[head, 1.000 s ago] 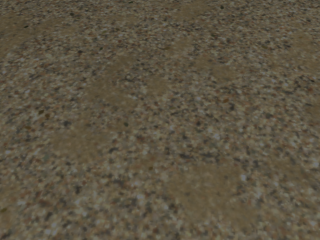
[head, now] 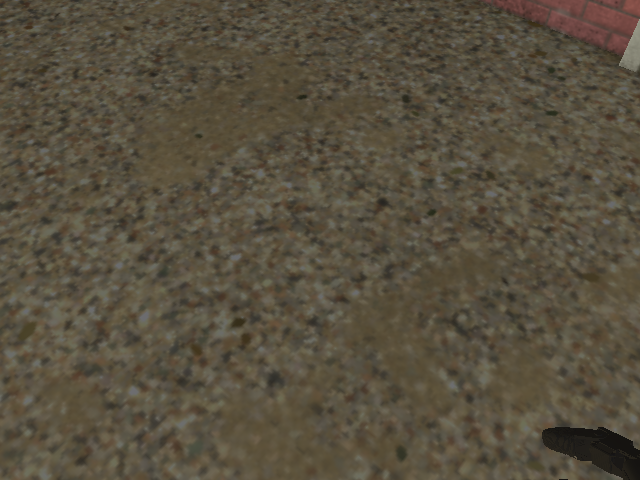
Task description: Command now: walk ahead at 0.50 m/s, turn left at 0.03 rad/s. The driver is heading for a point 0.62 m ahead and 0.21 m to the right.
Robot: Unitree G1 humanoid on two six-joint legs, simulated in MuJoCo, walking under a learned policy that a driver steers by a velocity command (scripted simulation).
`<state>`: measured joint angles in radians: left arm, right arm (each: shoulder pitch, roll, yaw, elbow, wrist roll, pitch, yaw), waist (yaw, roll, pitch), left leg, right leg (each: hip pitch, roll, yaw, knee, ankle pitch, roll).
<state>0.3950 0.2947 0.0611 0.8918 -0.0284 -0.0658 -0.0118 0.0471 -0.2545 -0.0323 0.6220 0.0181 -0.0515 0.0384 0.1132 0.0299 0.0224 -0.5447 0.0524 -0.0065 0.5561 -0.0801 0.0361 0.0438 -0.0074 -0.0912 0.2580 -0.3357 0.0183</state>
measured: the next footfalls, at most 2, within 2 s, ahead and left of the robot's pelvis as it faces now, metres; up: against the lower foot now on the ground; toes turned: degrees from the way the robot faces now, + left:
left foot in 0.04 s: +0.19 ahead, +0.13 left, +0.00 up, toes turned +1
right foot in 0.56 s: +0.44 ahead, -0.16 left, +0.00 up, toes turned -19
